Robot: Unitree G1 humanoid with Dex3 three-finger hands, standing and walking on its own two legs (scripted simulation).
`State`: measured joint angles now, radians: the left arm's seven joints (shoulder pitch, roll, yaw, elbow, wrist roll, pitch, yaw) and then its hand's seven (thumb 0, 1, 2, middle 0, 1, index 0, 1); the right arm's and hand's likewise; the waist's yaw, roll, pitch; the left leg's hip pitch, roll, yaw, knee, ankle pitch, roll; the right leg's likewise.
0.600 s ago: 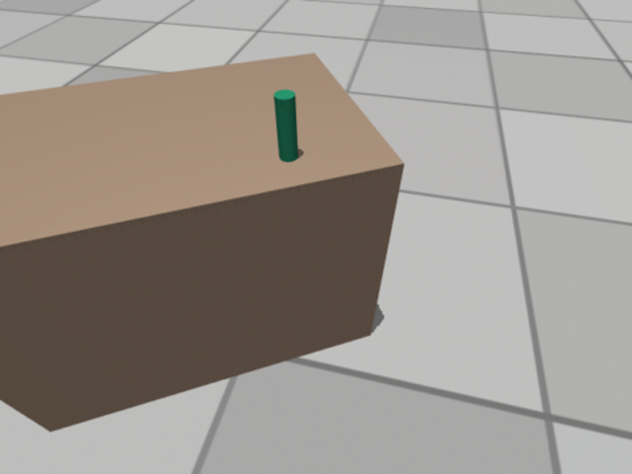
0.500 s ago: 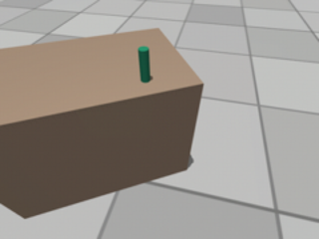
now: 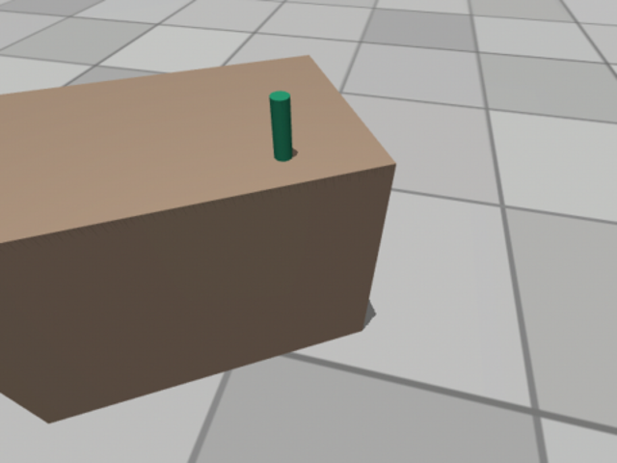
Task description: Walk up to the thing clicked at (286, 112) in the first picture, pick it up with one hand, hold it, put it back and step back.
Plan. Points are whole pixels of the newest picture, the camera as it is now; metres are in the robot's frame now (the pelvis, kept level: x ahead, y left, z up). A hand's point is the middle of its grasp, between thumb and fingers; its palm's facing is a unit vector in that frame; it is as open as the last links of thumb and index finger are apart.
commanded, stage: stand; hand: right
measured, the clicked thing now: (281, 128) +0.78 +0.08 +0.04
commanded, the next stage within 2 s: walk up in 0.52 s
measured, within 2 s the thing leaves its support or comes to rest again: neither
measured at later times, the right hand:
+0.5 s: hand out of the picture +0.08 -0.25 -0.16, palm faces -0.03 +0.94 -0.34, open 7.4 cm
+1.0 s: hand out of the picture +0.19 -0.19 -0.14, palm faces -0.18 +0.89 -0.41, open 7.4 cm
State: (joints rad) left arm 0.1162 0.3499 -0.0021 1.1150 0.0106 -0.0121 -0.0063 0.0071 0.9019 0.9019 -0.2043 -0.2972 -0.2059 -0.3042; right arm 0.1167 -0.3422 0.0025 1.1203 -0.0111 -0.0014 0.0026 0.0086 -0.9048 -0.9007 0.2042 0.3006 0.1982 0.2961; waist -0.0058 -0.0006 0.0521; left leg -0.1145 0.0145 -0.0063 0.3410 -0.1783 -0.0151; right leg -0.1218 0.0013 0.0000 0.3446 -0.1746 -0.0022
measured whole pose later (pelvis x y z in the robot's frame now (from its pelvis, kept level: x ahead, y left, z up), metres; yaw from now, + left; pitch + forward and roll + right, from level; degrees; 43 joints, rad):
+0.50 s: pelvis +0.01 +0.00 +0.00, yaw +0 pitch -2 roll +0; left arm 0.12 0.35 0.00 1.12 0.01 -0.01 -0.01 0.01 0.90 0.90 -0.20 -0.30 -0.21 -0.30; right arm 0.12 -0.34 0.01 1.12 -0.01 0.00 0.00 0.01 -0.90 -0.90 0.20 0.30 0.20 0.30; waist 0.00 0.00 0.05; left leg -0.11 0.01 -0.01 0.33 -0.18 -0.02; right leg -0.12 0.00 0.00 0.34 -0.18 0.00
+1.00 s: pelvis +0.11 +0.08 -0.02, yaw +11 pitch -3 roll +1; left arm 0.25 0.45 0.08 0.92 0.02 -0.01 -0.06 0.01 0.90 0.90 -0.20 -0.30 -0.20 -0.30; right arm 0.35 -0.38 -0.06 0.88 -0.02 -0.05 0.04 0.01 -0.90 -0.90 0.20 0.30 0.20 0.30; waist -0.02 -0.08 0.08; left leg -0.27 0.00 0.03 0.59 -0.27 0.03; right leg -0.42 -0.08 -0.02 1.06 -0.42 -0.04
